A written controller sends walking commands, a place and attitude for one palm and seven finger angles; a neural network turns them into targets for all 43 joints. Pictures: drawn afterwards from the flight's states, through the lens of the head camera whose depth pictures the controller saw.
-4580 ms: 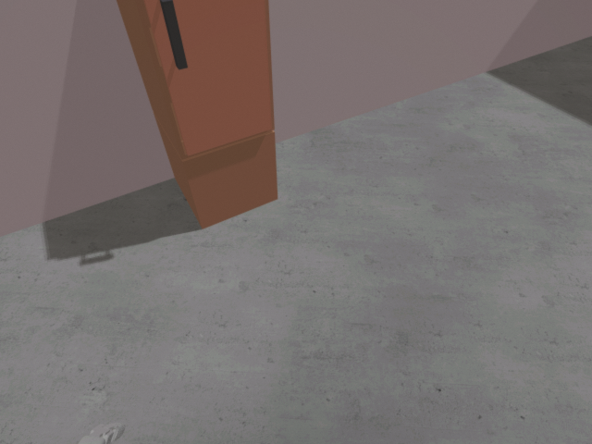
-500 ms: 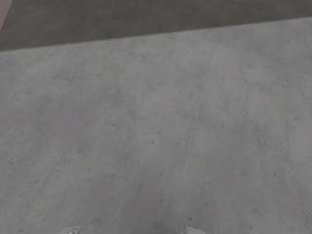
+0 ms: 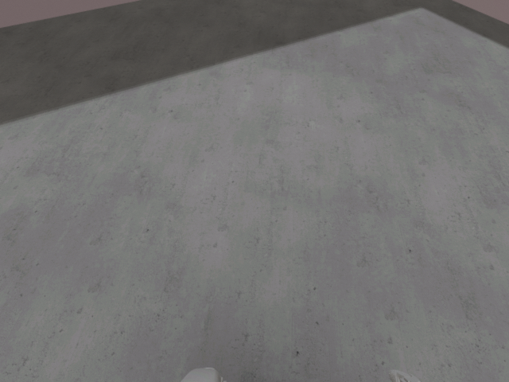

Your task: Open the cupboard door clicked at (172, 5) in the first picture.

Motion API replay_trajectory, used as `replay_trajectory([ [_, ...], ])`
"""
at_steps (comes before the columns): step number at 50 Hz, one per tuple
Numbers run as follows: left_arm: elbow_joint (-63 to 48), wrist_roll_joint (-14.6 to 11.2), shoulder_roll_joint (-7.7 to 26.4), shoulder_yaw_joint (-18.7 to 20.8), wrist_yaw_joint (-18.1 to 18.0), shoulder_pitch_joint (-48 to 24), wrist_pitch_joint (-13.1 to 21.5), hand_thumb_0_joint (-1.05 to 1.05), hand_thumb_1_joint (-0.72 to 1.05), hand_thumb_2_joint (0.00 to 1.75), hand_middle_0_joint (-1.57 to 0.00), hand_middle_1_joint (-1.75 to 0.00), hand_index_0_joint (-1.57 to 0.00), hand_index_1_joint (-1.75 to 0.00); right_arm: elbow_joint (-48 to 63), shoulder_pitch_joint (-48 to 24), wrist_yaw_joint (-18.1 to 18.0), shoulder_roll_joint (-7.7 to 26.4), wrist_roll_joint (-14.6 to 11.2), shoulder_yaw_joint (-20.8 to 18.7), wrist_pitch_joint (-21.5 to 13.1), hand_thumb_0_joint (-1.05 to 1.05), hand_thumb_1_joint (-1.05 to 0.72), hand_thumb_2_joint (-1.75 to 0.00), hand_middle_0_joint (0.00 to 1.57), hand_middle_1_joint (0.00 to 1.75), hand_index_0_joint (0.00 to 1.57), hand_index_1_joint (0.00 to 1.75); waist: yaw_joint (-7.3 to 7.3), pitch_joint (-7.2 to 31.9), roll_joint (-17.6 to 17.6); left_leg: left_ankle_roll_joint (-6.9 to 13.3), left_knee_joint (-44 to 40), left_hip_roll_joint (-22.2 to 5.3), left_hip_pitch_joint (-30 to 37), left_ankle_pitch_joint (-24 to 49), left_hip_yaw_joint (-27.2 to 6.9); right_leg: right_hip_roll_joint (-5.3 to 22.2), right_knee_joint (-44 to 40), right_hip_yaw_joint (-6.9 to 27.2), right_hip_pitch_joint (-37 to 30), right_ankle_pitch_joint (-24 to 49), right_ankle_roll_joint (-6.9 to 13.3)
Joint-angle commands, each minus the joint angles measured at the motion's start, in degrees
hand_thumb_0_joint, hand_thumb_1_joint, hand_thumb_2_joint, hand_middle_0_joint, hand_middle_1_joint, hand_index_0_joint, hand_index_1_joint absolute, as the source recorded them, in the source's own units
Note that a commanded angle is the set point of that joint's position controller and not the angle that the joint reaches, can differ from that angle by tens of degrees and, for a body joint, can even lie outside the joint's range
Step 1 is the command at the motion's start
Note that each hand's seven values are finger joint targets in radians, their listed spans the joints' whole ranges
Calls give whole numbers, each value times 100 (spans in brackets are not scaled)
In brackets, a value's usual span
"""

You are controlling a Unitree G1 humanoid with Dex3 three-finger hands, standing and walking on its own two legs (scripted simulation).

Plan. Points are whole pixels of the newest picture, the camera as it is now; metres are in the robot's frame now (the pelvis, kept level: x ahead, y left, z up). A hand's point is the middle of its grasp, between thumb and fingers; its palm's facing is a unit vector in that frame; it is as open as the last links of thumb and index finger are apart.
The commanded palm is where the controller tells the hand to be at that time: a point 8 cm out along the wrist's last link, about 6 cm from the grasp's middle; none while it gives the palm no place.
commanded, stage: walk to a spot facing it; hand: left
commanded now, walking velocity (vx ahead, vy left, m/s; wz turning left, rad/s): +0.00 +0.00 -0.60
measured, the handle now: out of the picture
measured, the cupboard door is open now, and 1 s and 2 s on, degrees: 0 0 0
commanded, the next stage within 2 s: turn to face it in 0.84 s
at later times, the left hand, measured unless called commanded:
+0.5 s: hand out of the picture +0.12 +0.21 -0.16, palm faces -0.30 -0.93 -0.21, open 7.4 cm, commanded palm none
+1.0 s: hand out of the picture +0.14 +0.12 -0.18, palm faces -0.44 -0.88 -0.16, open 7.4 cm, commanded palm none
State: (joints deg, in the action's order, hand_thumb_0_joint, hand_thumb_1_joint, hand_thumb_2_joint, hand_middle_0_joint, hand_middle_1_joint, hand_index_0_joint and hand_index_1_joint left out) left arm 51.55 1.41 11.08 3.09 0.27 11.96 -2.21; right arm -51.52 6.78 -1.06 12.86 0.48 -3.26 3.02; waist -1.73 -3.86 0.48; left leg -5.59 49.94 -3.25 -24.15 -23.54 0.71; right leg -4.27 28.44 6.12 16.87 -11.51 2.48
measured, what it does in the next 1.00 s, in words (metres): steps on the spot, turning right: left foot, then right foot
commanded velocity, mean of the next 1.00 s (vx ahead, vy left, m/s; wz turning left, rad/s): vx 0.14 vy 0.00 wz -0.34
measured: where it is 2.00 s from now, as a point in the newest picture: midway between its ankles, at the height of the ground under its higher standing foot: outside the picture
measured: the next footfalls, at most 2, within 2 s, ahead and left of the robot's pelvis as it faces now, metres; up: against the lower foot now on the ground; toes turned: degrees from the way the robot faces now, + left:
left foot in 0.10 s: +0.04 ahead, +0.13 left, +0.00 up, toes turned -2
right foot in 0.60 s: -0.05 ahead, -0.11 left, +0.00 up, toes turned -30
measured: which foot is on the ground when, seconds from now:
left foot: up 0.00-0.08, down 0.10-0.60, up 0.62-1.00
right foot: down 0.00-0.10, up 0.12-0.58, down 0.60-1.00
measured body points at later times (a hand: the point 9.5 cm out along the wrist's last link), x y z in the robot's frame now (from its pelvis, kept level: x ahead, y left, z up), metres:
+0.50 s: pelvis -0.02 +0.03 +0.00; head +0.02 +0.03 +0.45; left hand +0.14 +0.26 -0.15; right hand -0.06 -0.22 -0.14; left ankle +0.00 +0.13 -0.74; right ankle -0.09 -0.10 -0.69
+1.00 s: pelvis +0.08 -0.04 +0.00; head +0.10 -0.05 +0.45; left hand +0.16 +0.16 -0.16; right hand +0.03 -0.29 -0.15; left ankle +0.23 +0.01 -0.70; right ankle -0.08 -0.09 -0.74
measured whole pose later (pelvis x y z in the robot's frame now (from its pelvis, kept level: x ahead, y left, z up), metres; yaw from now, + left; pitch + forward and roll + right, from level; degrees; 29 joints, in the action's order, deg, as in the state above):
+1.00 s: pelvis +0.08 -0.04 +0.00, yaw -29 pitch +0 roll -1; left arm 60.9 1.5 7.8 1.0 -0.5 21.0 2.6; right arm -56.1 10.3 1.4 11.8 1.0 -2.6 0.2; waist -0.8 -2.8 1.2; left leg -3.3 45.9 -6.2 -31.4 -11.7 5.5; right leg -1.3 19.3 -0.9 -2.0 -20.7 0.6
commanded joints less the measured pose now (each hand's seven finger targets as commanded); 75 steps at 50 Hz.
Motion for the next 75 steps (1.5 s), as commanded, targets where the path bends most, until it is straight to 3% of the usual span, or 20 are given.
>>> replay_trajectory([
  [1, -432, -2, 1311, 393, -110, -126, 69, 0, 90, 90, -20, -30, -20, -30, 469, 230, -72, 467, -42, -136, -187, 0, -90, -90, 20, 30, 20, 30, 147, 701, -1021, 173, -1180, 162, 582, 8, -45, 1443, -589, 1985, -317, 1789, 713],
  [3, -482, -54, 1267, 379, -88, -330, 25, 0, 90, 90, -20, -30, -20, -30, 306, 764, -117, 524, -51, -142, -243, 0, -90, -90, 20, 30, 20, 30, 381, 885, -932, 252, -2420, 207, 1630, 849, 85, 1090, -235, 1786, 120, 1384, 333],
  [5, -627, -149, 693, 276, -1, -131, -15, 0, 90, 90, -20, -30, -20, -30, 401, 771, -128, 1329, 52, -268, -315, 0, -90, -90, 20, 30, 20, 30, 369, 826, 1518, 865, -3662, -1937, 2574, 914, -2004, -154, 1614, 394, 1856, -1622, -301],
  [6, -628, -47, 873, 321, 0, -179, -32, 0, 90, 90, -20, -30, -20, -30, 564, 540, -100, 1433, 43, -265, -257, 0, -90, -90, 20, 30, 20, 30, 331, 486, 1420, 1242, -3713, -2525, 1688, 895, -2181, 134, 2801, -40, 1735, -2088, -445],
  [10, -282, 51, 942, 461, 164, 227, -134, 0, 90, 90, -20, -30, -20, -30, 747, -188, -135, 832, 94, -85, -336, 0, -90, -90, 20, 30, 20, 30, -41, 150, 809, 1054, -3607, -1365, 955, 1175, -463, 388, 4250, -292, 1503, -1039, -624],
  [19, -417, -22, 568, 271, 178, -492, -134, 0, 90, 90, -20, -30, -20, -30, 204, 1018, -98, 938, 81, -240, -353, 0, -90, -90, 20, 30, 20, 30, 458, 410, 938, 1332, -3016, -1729, 2316, 3326, 191, 725, 2781, -858, 1479, -1425, -749],
  [26, -468, 1, 517, 223, 262, -644, -33, 0, 90, 90, -20, -30, -20, -30, 29, 979, 12, 1109, 138, -311, -364, 0, -90, -90, 20, 30, 20, 30, 452, 437, 1090, 1121, -3176, -2052, 1765, 394, 367, 650, 1089, -1271, 493, -1597, -429],
  [28, -274, 5, 573, 259, 230, -34, 59, 0, 90, 90, -20, -30, -20, -30, -1, 864, 40, 1068, 126, -283, -361, 0, -90, -90, 20, 30, 20, 30, 70, 613, 617, 809, -2249, -1856, 1161, 147, 792, 457, -40, -1479, -736, -828, -278],
  [29, -60, 28, 971, 336, 171, 553, 148, 0, 90, 90, -20, -30, -20, -30, 52, 875, 80, 850, 66, -221, -354, 0, -90, -90, 20, 30, 20, 30, -210, 844, -414, 476, -1029, -1456, 190, -137, 1331, 986, -785, -812, -1999, -940, -77],
  [30, 125, 41, 1744, 459, 66, 1118, 225, 0, 90, 90, -20, -30, -20, -30, 389, 501, 135, 370, 45, -55, -341, 0, -90, -90, 20, 30, 20, 30, -555, 692, -2411, 138, 726, -563, -1771, -1578, 1451, 2460, -1490, 1666, -2784, -1150, 548],
  [31, 188, -67, 1807, 473, -43, 1488, 183, 0, 90, 90, -20, -30, -20, -30, 621, -73, 128, 592, 108, -56, -308, 0, -90, -90, 20, 30, 20, 30, -726, 554, -1888, 173, 1431, -477, -2218, -1371, 615, 2900, -1634, 2326, -2479, -593, 929],
  [34, 56, -70, 1239, 318, -83, 611, 332, 0, 90, 90, -20, -30, -20, -30, 358, 4, 185, 656, 133, -143, -322, 0, -90, -90, 20, 30, 20, 30, -222, -188, -1041, 222, 1687, -705, -1986, 107, 133, 2260, -1748, 1355, -1389, -1108, 760],
  [38, 85, -51, 927, 157, -55, 438, 537, 0, 90, 90, -20, -30, -20, -30, -34, 714, 207, 462, 147, -120, -327, 0, -90, -90, 20, 30, 20, 30, 234, -151, -868, 36, 1169, -565, -1363, 850, 348, 1708, -1521, 77, -1150, 1400, 545],
  [47, 676, -8, 723, 47, -169, 1071, 614, 0, 90, 90, -20, -30, -20, -30, 93, -110, 258, 184, 70, -3, -441, 0, -90, -90, 20, 30, 20, 30, 28, -195, -782, 220, -406, -343, -1139, 1194, 546, 1688, -1298, 27, -1678, 2519, 614],
  [51, 865, -14, 722, 41, -257, 940, 591, 0, 90, 90, -20, -30, -20, -30, -331, 815, 165, 206, 49, 12, -516, 0, -90, -90, 20, 30, 20, 30, 436, 231, -715, 531, -1660, 120, 546, 1649, 626, 1548, -60, -570, -1664, 3899, 211],
  [52, 865, -53, 675, 26, -274, 969, 564, 0, 90, 90, -20, -30, -20, -30, -570, 1530, 131, 385, 74, -24, -532, 0, -90, -90, 20, 30, 20, 30, 678, 652, -399, 585, -2067, 126, 1449, 2456, 460, 1387, 879, -734, -1481, 3476, 23],
  [54, 823, -190, 212, -46, -235, 1652, 467, 0, 90, 90, -20, -30, -20, -30, -698, 2230, 38, 1247, 99, -160, -524, 0, -90, -90, 20, 30, 20, 30, 569, 1670, 1909, 1568, -2385, -2011, 3215, 5793, -2064, 225, 3602, -1130, 385, -2370, -388],
  [57, 690, -48, 355, 9, -231, 833, 320, 0, 90, 90, -20, -30, -20, -30, -431, 1184, -28, 806, 39, -69, -409, 0, -90, -90, 20, 30, 20, 30, 399, 494, 990, 1707, -3385, -1689, 1382, 2843, -2233, 744, 4459, -484, 958, -1863, -389],
  [61, 584, -38, 243, 100, -146, 654, 180, 0, 90, 90, -20, -30, -20, -30, -290, 753, -30, 584, 38, -38, -442, 0, -90, -90, 20, 30, 20, 30, 108, 414, 271, 1406, -3570, -1078, 655, 2357, -1362, 911, 3781, -553, 702, -1088, -518],
  [75, -205, -7, 566, 266, -178, -416, 38, 0, 90, 90, -20, -30, -20, -30, -69, 1041, 54, 876, 79, -326, -256, 0, -90, -90, 20, 30, 20, 30, 400, 516, 533, 1506, -3629, -803, 1176, 766, -2503, 743, 2685, -416, 1436, -988, -730],
])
